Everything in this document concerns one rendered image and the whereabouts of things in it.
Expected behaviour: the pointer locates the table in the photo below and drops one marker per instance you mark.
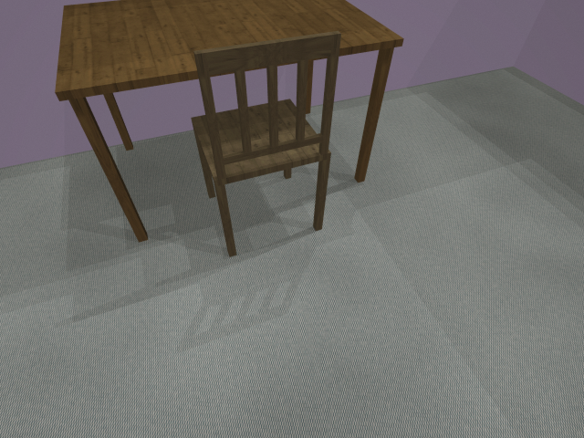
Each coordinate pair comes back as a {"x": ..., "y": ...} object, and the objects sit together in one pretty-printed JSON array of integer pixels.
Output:
[{"x": 114, "y": 46}]

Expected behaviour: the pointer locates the chair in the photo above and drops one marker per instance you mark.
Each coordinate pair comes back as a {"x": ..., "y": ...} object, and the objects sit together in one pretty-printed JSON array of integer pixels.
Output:
[{"x": 247, "y": 142}]

